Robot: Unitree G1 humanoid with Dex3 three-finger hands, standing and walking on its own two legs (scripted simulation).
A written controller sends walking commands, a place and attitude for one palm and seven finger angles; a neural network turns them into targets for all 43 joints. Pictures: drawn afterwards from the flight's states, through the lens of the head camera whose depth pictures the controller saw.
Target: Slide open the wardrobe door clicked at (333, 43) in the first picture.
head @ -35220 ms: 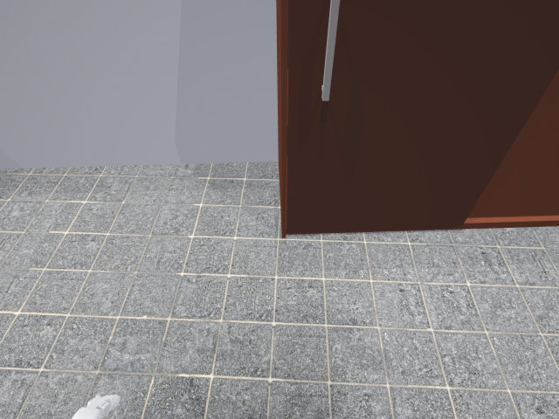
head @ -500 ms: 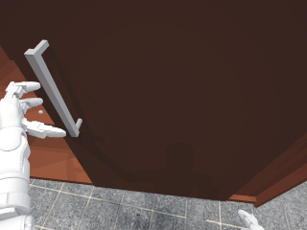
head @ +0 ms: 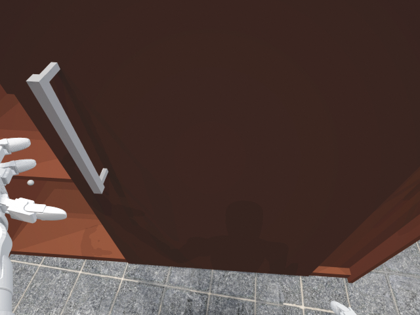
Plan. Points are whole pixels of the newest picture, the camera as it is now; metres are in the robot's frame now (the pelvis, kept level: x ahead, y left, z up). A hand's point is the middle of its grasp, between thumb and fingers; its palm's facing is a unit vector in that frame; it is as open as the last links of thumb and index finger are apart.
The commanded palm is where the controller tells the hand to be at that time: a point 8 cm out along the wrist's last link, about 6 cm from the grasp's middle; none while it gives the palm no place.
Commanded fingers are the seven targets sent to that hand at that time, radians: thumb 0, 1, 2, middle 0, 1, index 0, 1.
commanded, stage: slip the hand off the handle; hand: left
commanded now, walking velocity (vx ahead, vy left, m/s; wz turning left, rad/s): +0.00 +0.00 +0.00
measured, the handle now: (79, 139) +0.40 +0.29 +0.12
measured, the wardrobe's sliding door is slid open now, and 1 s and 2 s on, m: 0.58 0.58 0.58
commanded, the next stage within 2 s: draw the hand back to the body in 0.38 s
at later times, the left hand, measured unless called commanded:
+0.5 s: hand (5, 224) +0.22 +0.34 +0.11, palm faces +0.47 -0.84 -0.28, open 14.6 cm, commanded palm +0.18 +0.37 +0.12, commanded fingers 0.00 -0.55 0.20 -0.25 -1.15 -0.25 -1.15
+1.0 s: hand (9, 234) +0.20 +0.30 +0.14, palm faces +0.10 -0.99 -0.07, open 14.6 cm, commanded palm +0.16 +0.34 +0.15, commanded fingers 0.00 -0.33 0.31 -0.24 -1.02 -0.24 -1.02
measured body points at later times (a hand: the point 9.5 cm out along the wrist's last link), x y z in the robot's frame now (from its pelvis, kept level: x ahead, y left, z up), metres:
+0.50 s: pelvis -0.02 -0.01 +0.00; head -0.02 -0.01 +0.45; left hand +0.19 +0.38 +0.12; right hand +0.18 -0.23 -0.08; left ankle +0.03 +0.07 -0.72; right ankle -0.01 -0.11 -0.72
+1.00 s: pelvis -0.01 +0.00 +0.00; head -0.03 -0.01 +0.45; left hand +0.19 +0.35 +0.14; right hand +0.18 -0.24 -0.05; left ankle +0.03 +0.07 -0.72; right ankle -0.01 -0.11 -0.72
